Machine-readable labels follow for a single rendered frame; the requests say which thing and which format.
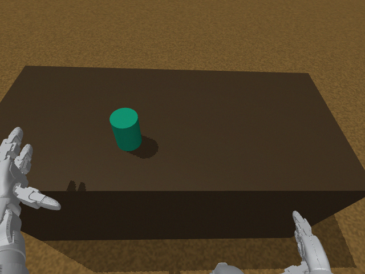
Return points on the left robot arm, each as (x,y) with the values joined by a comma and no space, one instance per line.
(12,242)

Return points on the right robot hand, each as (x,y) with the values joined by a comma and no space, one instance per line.
(309,247)

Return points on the can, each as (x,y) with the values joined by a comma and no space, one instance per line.
(126,129)

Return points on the left robot hand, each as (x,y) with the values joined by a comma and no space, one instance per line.
(13,180)

